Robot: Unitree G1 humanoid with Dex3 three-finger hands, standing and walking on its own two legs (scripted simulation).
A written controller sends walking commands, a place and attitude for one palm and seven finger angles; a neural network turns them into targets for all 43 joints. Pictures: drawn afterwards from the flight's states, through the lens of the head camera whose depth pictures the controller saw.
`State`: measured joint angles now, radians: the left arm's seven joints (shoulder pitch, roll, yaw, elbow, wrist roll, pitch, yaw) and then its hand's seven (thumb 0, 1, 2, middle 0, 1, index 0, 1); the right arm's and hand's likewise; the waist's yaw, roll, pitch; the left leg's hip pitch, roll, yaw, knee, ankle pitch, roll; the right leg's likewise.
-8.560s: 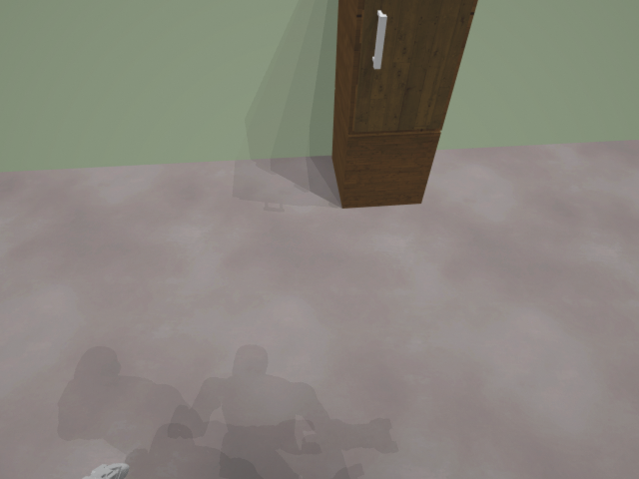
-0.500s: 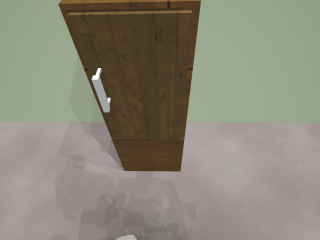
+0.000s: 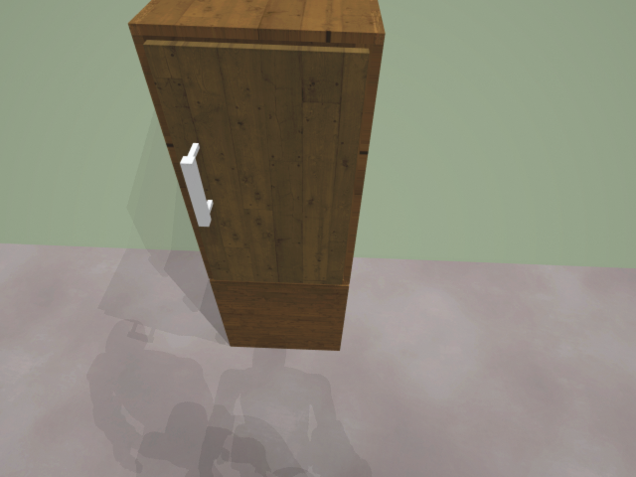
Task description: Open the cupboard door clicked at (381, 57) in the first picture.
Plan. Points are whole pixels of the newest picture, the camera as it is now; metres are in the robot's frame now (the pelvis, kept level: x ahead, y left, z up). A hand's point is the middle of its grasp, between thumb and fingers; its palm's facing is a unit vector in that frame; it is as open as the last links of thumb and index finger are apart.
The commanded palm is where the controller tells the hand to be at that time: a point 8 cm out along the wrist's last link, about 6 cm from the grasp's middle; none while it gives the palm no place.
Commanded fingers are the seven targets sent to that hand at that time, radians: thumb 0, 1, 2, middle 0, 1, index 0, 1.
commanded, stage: come to a stop and stand still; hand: left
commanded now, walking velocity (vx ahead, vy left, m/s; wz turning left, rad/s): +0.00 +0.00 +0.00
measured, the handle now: (199, 186) +0.60 +0.26 +0.00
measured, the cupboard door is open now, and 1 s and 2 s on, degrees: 0 0 0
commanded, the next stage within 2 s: look again from close up in 0.04 s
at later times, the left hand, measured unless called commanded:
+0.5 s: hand out of the picture +0.05 +0.24 -0.17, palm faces +0.04 -0.97 -0.24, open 7.4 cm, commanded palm none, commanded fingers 0.00 0.90 0.90 -0.20 -0.30 -0.20 -0.30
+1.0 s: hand out of the picture -0.02 +0.23 -0.18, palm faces +0.04 -0.98 -0.19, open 7.4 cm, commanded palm none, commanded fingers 0.00 0.90 0.90 -0.20 -0.30 -0.20 -0.30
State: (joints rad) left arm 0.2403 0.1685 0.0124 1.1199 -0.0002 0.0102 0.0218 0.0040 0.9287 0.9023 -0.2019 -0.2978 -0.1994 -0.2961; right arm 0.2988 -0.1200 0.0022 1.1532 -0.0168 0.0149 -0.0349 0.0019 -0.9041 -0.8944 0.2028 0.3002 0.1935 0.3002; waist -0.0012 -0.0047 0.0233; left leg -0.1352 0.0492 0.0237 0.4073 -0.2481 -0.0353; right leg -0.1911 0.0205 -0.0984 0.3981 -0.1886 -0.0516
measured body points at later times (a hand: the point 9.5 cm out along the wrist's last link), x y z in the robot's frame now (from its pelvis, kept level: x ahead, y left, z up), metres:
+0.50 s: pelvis +0.00 +0.03 -0.01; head -0.03 +0.04 +0.44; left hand +0.04 +0.29 -0.15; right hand +0.04 -0.23 -0.15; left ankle -0.02 +0.14 -0.74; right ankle +0.02 -0.08 -0.74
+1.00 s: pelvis -0.01 +0.04 -0.01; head -0.02 +0.05 +0.44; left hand -0.02 +0.28 -0.16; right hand -0.01 -0.20 -0.16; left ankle -0.02 +0.14 -0.74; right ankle +0.02 -0.08 -0.74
